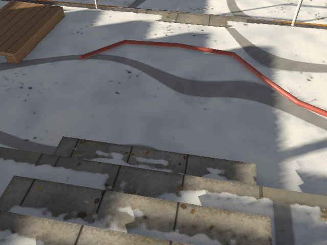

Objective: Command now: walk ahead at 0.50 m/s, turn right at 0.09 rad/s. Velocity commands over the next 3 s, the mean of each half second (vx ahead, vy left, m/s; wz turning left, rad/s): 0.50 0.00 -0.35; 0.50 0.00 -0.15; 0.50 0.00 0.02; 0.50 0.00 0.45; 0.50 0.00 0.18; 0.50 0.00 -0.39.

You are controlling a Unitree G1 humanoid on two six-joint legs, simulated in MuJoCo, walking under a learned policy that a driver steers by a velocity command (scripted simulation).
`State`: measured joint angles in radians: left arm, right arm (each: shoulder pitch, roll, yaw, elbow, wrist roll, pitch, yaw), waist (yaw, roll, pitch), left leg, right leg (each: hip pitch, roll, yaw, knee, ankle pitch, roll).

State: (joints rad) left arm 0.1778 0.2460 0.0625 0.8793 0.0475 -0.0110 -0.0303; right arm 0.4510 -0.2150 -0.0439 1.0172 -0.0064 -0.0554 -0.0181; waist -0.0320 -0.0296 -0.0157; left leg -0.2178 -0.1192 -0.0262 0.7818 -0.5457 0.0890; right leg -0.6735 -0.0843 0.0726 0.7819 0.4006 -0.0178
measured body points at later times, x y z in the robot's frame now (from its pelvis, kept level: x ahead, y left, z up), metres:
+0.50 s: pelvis +0.28 -0.10 -0.13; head +0.29 -0.11 +0.32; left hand +0.27 +0.16 -0.26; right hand +0.36 -0.37 -0.26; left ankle +0.48 +0.03 -0.79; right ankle +0.21 -0.15 -0.85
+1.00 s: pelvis +0.58 -0.12 -0.28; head +0.58 -0.12 +0.17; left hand +0.72 +0.09 -0.43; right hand +0.41 -0.32 -0.42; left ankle +0.54 -0.05 -1.00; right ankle +0.65 -0.31 -0.93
